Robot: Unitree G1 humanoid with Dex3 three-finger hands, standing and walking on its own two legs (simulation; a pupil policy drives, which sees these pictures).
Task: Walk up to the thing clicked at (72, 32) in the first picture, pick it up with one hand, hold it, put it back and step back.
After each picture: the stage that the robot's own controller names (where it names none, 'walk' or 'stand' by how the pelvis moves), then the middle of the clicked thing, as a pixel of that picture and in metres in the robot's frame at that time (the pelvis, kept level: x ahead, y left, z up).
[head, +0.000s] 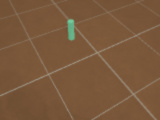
stand; (71, 30) +1.42 +0.13 -0.65
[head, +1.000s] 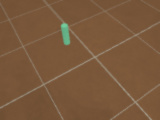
walk; (65, 34) +1.26 +0.28 -0.65
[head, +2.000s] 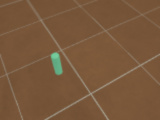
walk; (57, 64) +0.83 +0.30 -0.64
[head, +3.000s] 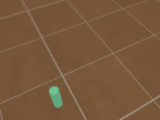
walk; (56, 97) +0.53 +0.23 -0.64
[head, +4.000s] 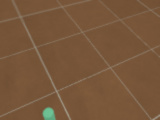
stand; (50, 118) +0.39 +0.20 -0.63
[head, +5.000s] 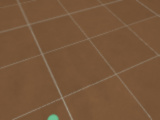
stand; out of the picture +0.37 +0.20 -0.65
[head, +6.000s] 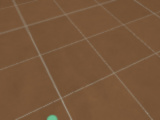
stand; out of the picture +0.37 +0.21 -0.66
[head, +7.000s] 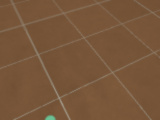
stand; out of the picture +0.36 +0.21 -0.66
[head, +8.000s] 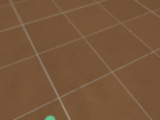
stand; out of the picture +0.36 +0.22 -0.66
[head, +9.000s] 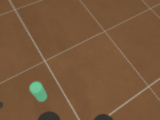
go down; (39, 92) +0.39 +0.22 -0.52
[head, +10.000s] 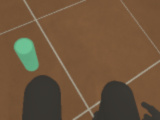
go down; (28, 57) +0.43 +0.25 -0.26
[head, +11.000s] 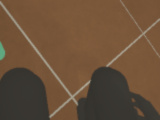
close in; out of the picture +0.41 +0.29 -0.20
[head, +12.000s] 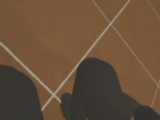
close; out of the picture +0.40 +0.30 -0.15
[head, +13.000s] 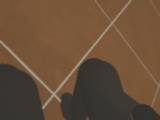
lift; out of the picture +0.38 +0.31 -0.15
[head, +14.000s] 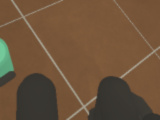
lift; out of the picture +0.32 +0.28 -0.03
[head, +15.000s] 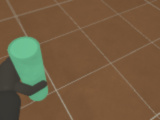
hold; (32, 74) +0.32 +0.16 +0.09
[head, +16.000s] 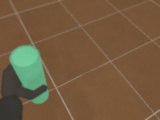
hold; (33, 79) +0.31 +0.17 +0.05
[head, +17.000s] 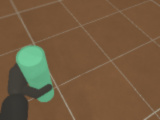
crouch; (39, 78) +0.32 +0.15 +0.04
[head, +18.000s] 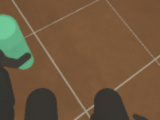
crouch; (15, 48) +0.41 +0.22 -0.04
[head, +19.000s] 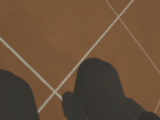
lower; out of the picture +0.39 +0.31 -0.16
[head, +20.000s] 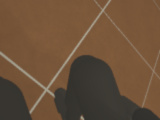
lower; out of the picture +0.42 +0.32 -0.16
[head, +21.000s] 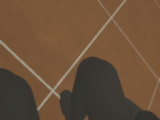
lower; out of the picture +0.40 +0.31 -0.16
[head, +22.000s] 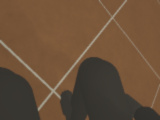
lower; out of the picture +0.39 +0.31 -0.16
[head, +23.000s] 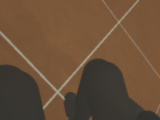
loosen; out of the picture +0.38 +0.28 -0.15
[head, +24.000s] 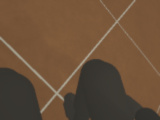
withdraw; out of the picture +0.39 +0.28 -0.16
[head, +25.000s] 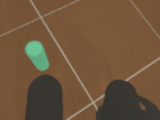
walk; (39, 57) +0.43 +0.23 -0.29
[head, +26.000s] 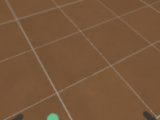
stand; out of the picture +0.36 +0.17 -0.59
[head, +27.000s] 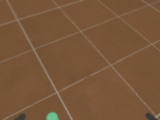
stand; out of the picture +0.37 +0.19 -0.60
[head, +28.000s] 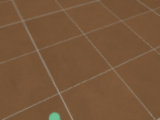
stand; out of the picture +0.37 +0.18 -0.63
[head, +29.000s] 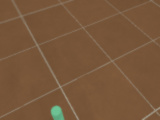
walk; (58, 116) +0.39 +0.18 -0.65
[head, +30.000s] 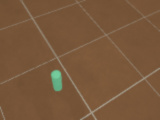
walk; (57, 81) +0.57 +0.16 -0.64
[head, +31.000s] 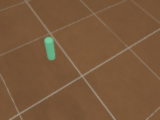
walk; (50, 49) +0.87 +0.27 -0.63
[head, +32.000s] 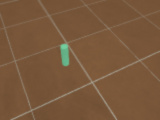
stand; (65, 55) +1.00 +0.19 -0.64
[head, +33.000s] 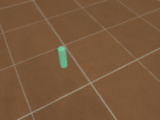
stand; (62, 57) +1.01 +0.21 -0.66
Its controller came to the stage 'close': yes
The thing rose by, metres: 0.68
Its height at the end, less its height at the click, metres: +0.00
